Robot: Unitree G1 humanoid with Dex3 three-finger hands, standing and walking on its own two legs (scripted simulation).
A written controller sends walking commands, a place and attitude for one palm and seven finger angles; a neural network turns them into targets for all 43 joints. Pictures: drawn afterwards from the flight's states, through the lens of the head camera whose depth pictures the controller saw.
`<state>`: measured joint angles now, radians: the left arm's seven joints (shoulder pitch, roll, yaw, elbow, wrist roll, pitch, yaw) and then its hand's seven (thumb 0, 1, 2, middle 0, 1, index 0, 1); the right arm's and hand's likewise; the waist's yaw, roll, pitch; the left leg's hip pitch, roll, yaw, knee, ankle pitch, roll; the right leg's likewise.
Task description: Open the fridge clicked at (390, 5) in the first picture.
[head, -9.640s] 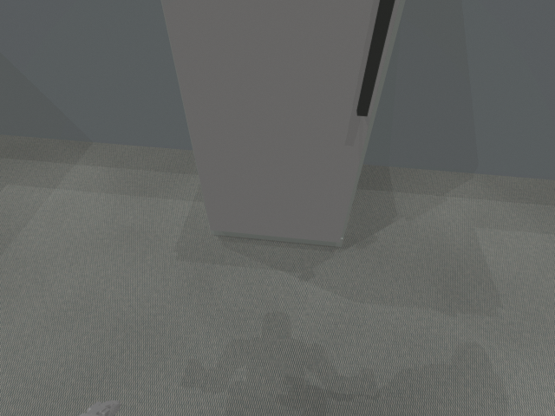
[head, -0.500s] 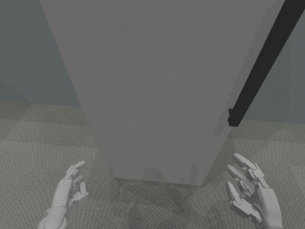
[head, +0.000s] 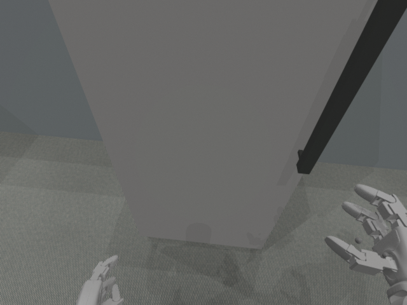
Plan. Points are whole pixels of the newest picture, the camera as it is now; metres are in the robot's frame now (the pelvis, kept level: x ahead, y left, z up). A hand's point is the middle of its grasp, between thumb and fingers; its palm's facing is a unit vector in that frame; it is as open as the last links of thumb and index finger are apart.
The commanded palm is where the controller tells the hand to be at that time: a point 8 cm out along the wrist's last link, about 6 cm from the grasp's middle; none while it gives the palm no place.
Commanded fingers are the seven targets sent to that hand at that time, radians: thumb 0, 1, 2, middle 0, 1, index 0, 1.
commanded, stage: raise the hand to about handle height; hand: right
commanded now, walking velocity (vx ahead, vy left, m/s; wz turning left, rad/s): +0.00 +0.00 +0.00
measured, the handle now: (337, 92) +0.46 -0.21 +0.22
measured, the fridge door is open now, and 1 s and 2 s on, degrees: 0 0 0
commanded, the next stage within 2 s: move the hooked fingers beside the handle in 1.22 s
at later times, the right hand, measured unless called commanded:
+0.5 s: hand out of the picture +0.25 -0.28 +0.17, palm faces +0.11 +0.99 -0.07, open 13.8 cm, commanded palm +0.22 -0.32 +0.18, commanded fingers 0.00 0.50 -0.30 0.30 1.20 0.30 1.20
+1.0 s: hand out of the picture +0.27 -0.27 +0.19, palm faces +0.08 +0.99 -0.06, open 14.0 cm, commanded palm +0.24 -0.32 +0.21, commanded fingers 0.00 0.50 -0.30 0.30 1.20 0.30 1.20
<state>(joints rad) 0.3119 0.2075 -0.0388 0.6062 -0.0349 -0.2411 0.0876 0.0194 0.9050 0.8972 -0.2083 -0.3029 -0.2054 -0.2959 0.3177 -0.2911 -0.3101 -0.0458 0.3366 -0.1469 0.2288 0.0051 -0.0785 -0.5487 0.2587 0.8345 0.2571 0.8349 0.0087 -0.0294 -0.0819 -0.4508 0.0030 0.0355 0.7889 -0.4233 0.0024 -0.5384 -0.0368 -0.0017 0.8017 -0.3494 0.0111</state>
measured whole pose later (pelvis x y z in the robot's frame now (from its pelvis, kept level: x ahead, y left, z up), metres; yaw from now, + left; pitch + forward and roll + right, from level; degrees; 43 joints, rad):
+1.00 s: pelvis +0.00 +0.00 +0.03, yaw -1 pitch -2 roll +1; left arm 0.24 0.28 -0.06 0.62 -0.07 -0.24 0.11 0.02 0.91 0.90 -0.21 -0.30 -0.20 -0.30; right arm -0.06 -0.43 -0.46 0.10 0.34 0.12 0.42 -0.01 0.50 -0.30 0.30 1.20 0.30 1.20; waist -0.04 -0.05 -0.02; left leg -0.18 0.00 0.05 0.52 -0.31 0.01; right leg -0.27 -0.03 0.00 0.54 -0.24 0.01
